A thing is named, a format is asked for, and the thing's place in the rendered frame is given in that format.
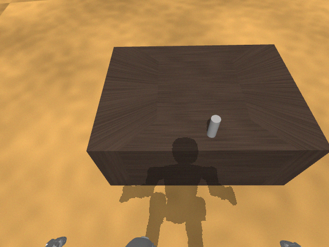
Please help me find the left robot hand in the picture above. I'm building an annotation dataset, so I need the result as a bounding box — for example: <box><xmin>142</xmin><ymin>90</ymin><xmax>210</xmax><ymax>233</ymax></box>
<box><xmin>45</xmin><ymin>237</ymin><xmax>67</xmax><ymax>247</ymax></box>

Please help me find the can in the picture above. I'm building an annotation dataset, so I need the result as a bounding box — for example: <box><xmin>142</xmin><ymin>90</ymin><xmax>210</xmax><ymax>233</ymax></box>
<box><xmin>207</xmin><ymin>115</ymin><xmax>221</xmax><ymax>138</ymax></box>

